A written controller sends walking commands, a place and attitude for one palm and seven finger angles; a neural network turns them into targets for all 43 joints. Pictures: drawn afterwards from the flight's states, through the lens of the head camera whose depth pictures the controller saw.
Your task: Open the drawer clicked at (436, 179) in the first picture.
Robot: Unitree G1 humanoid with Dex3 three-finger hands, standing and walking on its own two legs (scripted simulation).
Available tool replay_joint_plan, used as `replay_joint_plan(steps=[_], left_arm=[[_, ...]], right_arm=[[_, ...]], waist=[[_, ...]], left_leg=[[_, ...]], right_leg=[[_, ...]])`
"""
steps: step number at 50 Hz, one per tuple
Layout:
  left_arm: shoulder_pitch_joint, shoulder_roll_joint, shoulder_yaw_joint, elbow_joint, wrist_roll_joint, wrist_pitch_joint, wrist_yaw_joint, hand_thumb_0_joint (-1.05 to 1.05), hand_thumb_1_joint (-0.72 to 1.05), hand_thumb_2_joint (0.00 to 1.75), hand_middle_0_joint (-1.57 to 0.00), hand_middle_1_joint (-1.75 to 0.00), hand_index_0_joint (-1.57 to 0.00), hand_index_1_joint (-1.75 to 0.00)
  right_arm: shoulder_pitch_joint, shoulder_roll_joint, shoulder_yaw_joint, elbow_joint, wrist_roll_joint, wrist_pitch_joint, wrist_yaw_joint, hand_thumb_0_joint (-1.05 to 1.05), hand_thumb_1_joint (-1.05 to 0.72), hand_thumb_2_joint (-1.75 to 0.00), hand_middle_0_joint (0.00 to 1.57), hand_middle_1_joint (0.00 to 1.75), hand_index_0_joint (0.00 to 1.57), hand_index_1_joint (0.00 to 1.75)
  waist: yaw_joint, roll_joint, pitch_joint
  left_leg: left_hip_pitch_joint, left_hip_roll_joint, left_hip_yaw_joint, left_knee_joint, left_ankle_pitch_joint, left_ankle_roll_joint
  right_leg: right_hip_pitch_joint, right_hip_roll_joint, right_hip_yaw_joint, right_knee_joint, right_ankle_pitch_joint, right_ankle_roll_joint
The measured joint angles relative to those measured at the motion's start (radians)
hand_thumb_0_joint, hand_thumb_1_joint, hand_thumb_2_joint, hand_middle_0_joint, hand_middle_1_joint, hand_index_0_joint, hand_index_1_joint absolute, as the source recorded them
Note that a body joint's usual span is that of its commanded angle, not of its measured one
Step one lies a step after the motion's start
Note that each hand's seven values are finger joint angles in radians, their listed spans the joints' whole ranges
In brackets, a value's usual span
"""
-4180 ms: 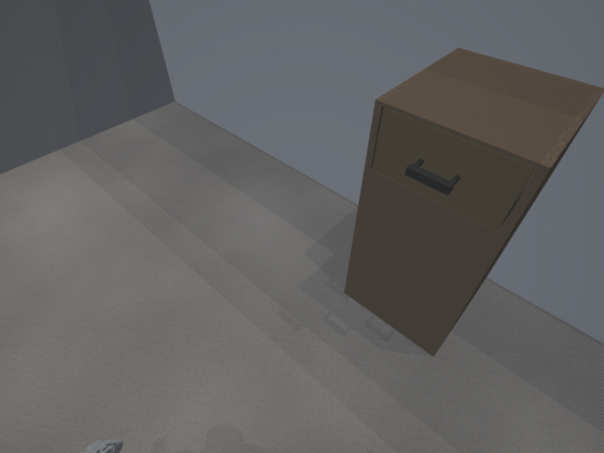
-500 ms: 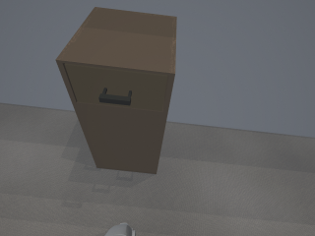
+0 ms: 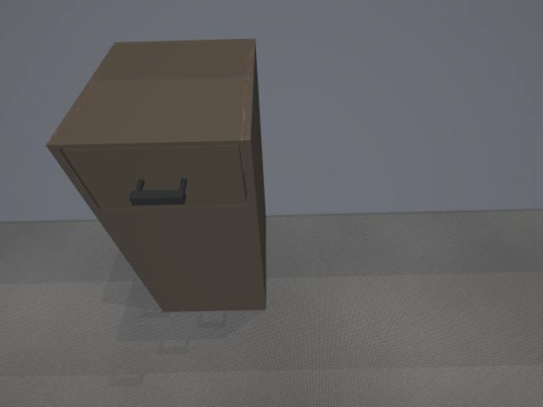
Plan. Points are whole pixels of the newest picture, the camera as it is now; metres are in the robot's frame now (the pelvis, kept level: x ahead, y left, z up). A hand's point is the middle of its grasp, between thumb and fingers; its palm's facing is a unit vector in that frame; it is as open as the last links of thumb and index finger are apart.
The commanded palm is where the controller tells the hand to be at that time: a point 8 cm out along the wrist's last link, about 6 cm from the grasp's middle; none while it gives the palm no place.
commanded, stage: come to a stop and stand still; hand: left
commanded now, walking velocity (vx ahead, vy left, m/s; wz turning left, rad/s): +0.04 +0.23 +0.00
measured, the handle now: (160, 190) +0.53 +0.26 -0.03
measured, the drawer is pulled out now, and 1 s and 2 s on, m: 0.00 0.00 0.00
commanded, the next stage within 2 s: look again from close up in 1.10 s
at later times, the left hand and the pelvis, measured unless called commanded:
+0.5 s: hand out of the picture -0.04 +0.20 -0.16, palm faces +0.15 -0.96 -0.23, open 7.3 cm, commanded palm none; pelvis -0.02 +0.01 +0.01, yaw +3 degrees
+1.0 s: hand out of the picture +0.00 +0.21 -0.16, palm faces +0.06 -0.98 -0.20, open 7.3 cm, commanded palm none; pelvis +0.00 +0.04 +0.02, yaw +1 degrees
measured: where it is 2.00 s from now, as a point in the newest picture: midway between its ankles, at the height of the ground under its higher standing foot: outside the picture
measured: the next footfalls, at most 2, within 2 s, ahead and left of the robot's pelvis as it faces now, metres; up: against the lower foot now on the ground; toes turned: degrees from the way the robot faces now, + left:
left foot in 0.52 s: -0.01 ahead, +0.15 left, +0.00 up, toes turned +5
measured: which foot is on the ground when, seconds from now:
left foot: down 0.00-0.00, up 0.02-0.50, down 0.52-1.00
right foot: down 0.00-1.00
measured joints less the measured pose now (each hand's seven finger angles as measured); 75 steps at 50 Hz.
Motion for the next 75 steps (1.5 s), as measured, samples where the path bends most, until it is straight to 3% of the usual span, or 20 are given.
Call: replay_joint_plan(steps=[4,7,11,17,22,26,30,35,38,43,52,60,66,75], left_arm=[[0.010,-0.036,-0.017,0.011,0.004,-0.011,0.007,0.00,0.92,0.90,-0.20,-0.30,-0.20,-0.30],[0.022,-0.038,-0.019,0.018,0.000,-0.018,0.007,0.00,0.92,0.90,-0.20,-0.30,-0.20,-0.30],[0.027,-0.037,-0.016,0.021,-0.003,-0.028,0.008,0.00,0.92,0.90,-0.20,-0.30,-0.21,-0.30],[0.040,-0.033,-0.009,0.025,0.001,-0.039,0.011,0.00,0.91,0.90,-0.20,-0.30,-0.21,-0.30],[0.068,-0.020,-0.006,0.053,0.010,-0.025,0.004,0.00,0.91,0.90,-0.20,-0.30,-0.21,-0.30],[0.097,-0.005,-0.004,0.085,0.001,-0.005,0.000,0.00,0.90,0.90,-0.20,-0.30,-0.21,-0.30],[0.101,0.030,-0.001,0.114,-0.003,0.012,-0.001,0.00,0.91,0.90,-0.20,-0.30,-0.20,-0.30],[0.093,0.015,-0.018,0.132,-0.003,0.002,-0.006,0.00,0.91,0.90,-0.19,-0.30,-0.20,-0.30],[0.087,0.000,-0.030,0.134,-0.006,-0.015,-0.005,0.00,0.91,0.90,-0.19,-0.30,-0.20,-0.30],[0.073,-0.045,-0.050,0.153,-0.007,-0.039,0.002,0.00,0.91,0.90,-0.19,-0.30,-0.20,-0.30],[0.049,-0.017,-0.051,0.165,-0.017,-0.038,0.014,0.01,0.93,0.90,-0.20,-0.30,-0.20,-0.30],[0.045,-0.020,-0.053,0.169,-0.020,-0.034,0.013,0.01,0.93,0.90,-0.20,-0.30,-0.20,-0.30],[0.062,-0.028,-0.069,0.139,-0.016,-0.072,0.027,0.01,0.92,0.90,-0.20,-0.30,-0.20,-0.30],[0.088,-0.023,-0.071,0.117,-0.014,-0.044,0.017,0.01,0.92,0.90,-0.20,-0.30,-0.20,-0.30]], right_arm=[[0.027,-0.024,-0.010,0.009,0.002,0.036,0.008,0.00,-0.91,-0.90,0.20,0.30,0.20,0.30],[0.044,-0.028,-0.011,0.020,0.000,0.040,0.015,0.00,-0.91,-0.90,0.20,0.30,0.20,0.30],[0.070,-0.032,-0.009,0.028,-0.001,0.036,0.020,0.00,-0.91,-0.90,0.20,0.30,0.20,0.30],[0.059,-0.046,-0.006,0.030,-0.001,0.045,0.016,0.00,-0.91,-0.90,0.20,0.30,0.20,0.30],[0.010,-0.053,-0.001,0.002,0.006,0.032,0.015,0.01,-0.91,-0.90,0.20,0.30,0.20,0.30],[-0.005,-0.052,0.013,-0.026,0.009,-0.006,0.012,0.00,-0.91,-0.90,0.20,0.30,0.20,0.30],[-0.010,-0.001,0.036,-0.017,0.001,-0.016,0.003,0.00,-0.91,-0.90,0.20,0.30,0.20,0.30],[-0.008,0.024,0.051,0.000,0.004,-0.025,-0.018,0.00,-0.92,-0.90,0.20,0.30,0.20,0.30],[-0.008,0.020,0.055,0.014,0.007,-0.031,-0.018,0.00,-0.93,-0.90,0.20,0.30,0.20,0.30],[0.003,-0.011,0.045,0.050,0.015,-0.033,-0.020,-0.01,-0.94,-0.90,0.20,0.30,0.20,0.30],[0.066,0.016,0.068,0.118,0.010,-0.034,-0.020,0.00,-0.92,-0.90,0.20,0.30,0.20,0.30],[0.100,0.038,0.076,0.139,0.010,-0.033,-0.024,0.00,-0.91,-0.90,0.20,0.30,0.20,0.30],[0.085,0.030,0.076,0.062,0.010,-0.039,-0.006,0.01,-0.91,-0.90,0.20,0.30,0.20,0.30],[0.100,0.020,0.079,0.048,0.007,-0.039,-0.011,0.01,-0.92,-0.90,0.20,0.30,0.20,0.30]], waist=[[0.000,0.046,-0.006],[0.004,0.044,-0.014],[0.011,0.037,-0.017],[0.041,0.012,-0.005],[0.065,-0.015,0.002],[0.065,-0.013,-0.020],[0.068,-0.077,-0.036],[0.060,-0.071,-0.044],[0.058,-0.065,-0.038],[0.036,0.008,-0.037],[0.021,-0.022,-0.036],[0.016,-0.013,-0.020],[-0.006,0.002,0.012],[0.015,-0.020,-0.031]], left_leg=[[-0.063,-0.049,-0.113,0.210,-0.218,-0.013],[-0.081,-0.074,-0.149,0.353,-0.185,-0.023],[-0.062,-0.077,-0.171,0.411,-0.143,-0.042],[-0.010,-0.069,-0.174,0.341,-0.192,-0.056],[0.052,-0.067,-0.159,0.166,-0.209,-0.040],[0.161,-0.054,-0.148,-0.085,-0.093,-0.018],[0.173,-0.085,-0.127,-0.090,-0.110,0.004],[0.209,-0.110,-0.109,-0.154,-0.078,0.020],[0.208,-0.129,-0.092,-0.143,-0.090,0.023],[0.221,-0.098,-0.101,-0.144,-0.097,0.009],[0.262,-0.080,-0.108,-0.179,-0.093,0.003],[0.275,-0.071,-0.108,-0.189,-0.086,-0.002],[0.179,-0.057,-0.124,-0.064,-0.129,0.004],[0.187,-0.081,-0.117,-0.028,-0.131,0.026]], right_leg=[[0.008,0.012,-0.014,-0.023,0.025,-0.037],[0.030,0.012,-0.013,-0.087,0.066,-0.045],[0.045,0.011,-0.027,-0.141,0.097,-0.052],[0.043,-0.008,-0.043,-0.160,0.113,-0.048],[0.029,-0.027,-0.039,-0.152,0.120,-0.025],[-0.002,-0.016,-0.043,-0.090,0.093,0.005],[-0.042,-0.023,-0.005,0.027,-0.023,-0.001],[-0.041,-0.013,0.009,0.092,-0.040,-0.004],[0.019,-0.016,0.012,-0.048,0.046,-0.001],[0.067,0.017,-0.001,-0.125,0.054,-0.014],[0.117,0.038,-0.009,-0.178,0.071,-0.026],[0.135,0.047,-0.010,-0.201,0.084,-0.031],[0.070,0.056,-0.020,-0.137,0.078,-0.030],[0.074,0.031,-0.013,-0.092,0.068,-0.012]])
